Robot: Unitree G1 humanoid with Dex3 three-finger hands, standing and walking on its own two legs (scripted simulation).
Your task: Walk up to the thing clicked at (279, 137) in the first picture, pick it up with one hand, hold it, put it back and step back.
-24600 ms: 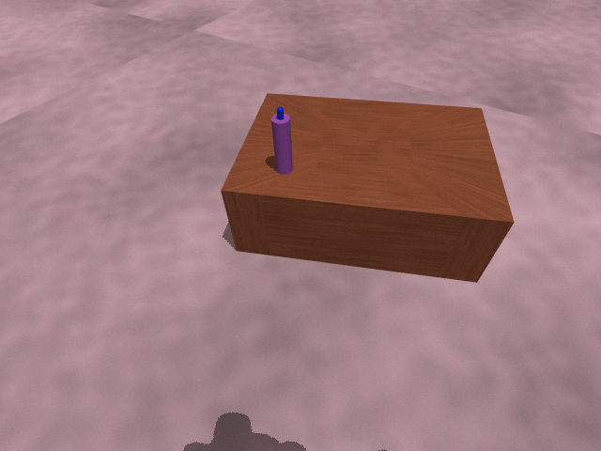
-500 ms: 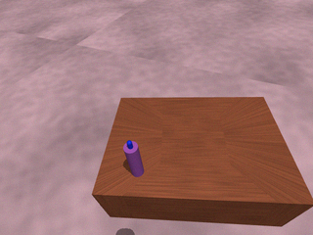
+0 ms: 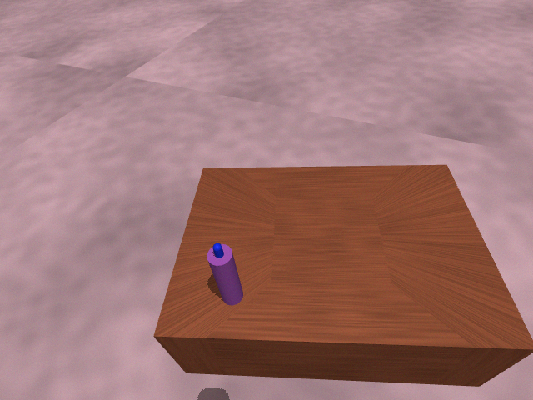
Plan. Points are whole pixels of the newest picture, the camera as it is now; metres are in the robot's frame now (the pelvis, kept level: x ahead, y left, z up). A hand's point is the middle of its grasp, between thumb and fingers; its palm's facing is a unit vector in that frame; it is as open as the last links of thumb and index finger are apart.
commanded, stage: stand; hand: left
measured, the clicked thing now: (225, 272) +0.50 +0.18 -0.29
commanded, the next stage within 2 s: none
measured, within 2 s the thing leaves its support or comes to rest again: neither
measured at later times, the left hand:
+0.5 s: hand out of the picture +0.08 +0.25 -0.15, palm faces +0.00 -0.93 -0.37, open 7.9 cm
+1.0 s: hand out of the picture +0.07 +0.24 -0.15, palm faces -0.01 -0.93 -0.36, open 7.4 cm
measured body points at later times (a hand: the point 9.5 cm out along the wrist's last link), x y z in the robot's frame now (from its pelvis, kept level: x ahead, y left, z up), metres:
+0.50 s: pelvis +0.00 -0.01 +0.00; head +0.00 -0.02 +0.45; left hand +0.08 +0.29 -0.12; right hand +0.07 -0.30 -0.14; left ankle -0.03 +0.14 -0.75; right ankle +0.01 -0.11 -0.75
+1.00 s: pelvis +0.00 -0.01 +0.00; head +0.01 -0.02 +0.45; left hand +0.07 +0.29 -0.13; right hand +0.06 -0.31 -0.14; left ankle -0.03 +0.14 -0.75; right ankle +0.01 -0.11 -0.75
